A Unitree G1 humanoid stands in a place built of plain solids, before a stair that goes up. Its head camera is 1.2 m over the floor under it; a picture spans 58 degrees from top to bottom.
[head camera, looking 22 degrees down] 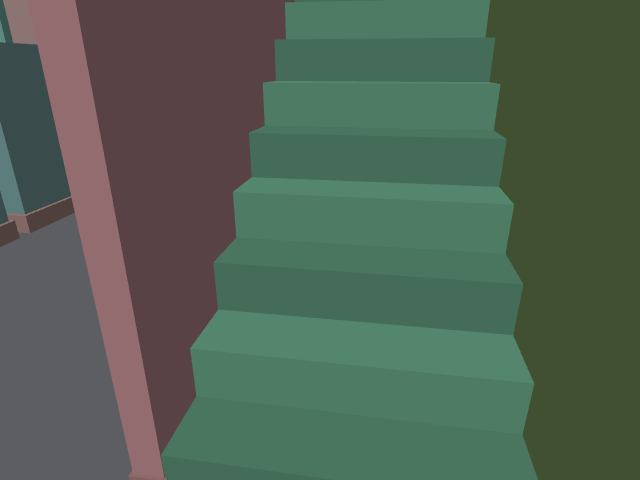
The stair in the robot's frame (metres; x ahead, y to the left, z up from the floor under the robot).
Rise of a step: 0.19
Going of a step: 0.24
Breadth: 1.02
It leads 9 degrees to the right of straight ahead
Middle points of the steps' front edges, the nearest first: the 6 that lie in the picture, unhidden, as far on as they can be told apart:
1.05 -0.10 0.38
1.29 -0.13 0.56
1.52 -0.17 0.75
1.76 -0.21 0.94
1.99 -0.25 1.13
2.23 -0.28 1.32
